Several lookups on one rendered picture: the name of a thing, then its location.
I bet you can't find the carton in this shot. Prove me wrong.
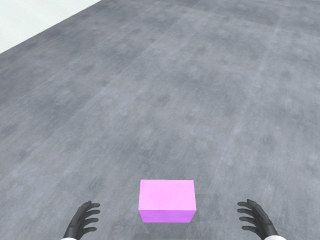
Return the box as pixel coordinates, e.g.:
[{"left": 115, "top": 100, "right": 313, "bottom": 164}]
[{"left": 138, "top": 180, "right": 197, "bottom": 223}]

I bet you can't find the left robot hand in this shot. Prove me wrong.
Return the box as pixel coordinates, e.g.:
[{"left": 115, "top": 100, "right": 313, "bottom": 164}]
[{"left": 63, "top": 200, "right": 100, "bottom": 240}]

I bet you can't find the right robot hand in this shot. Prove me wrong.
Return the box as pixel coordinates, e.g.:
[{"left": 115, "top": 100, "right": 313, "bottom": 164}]
[{"left": 237, "top": 199, "right": 279, "bottom": 240}]

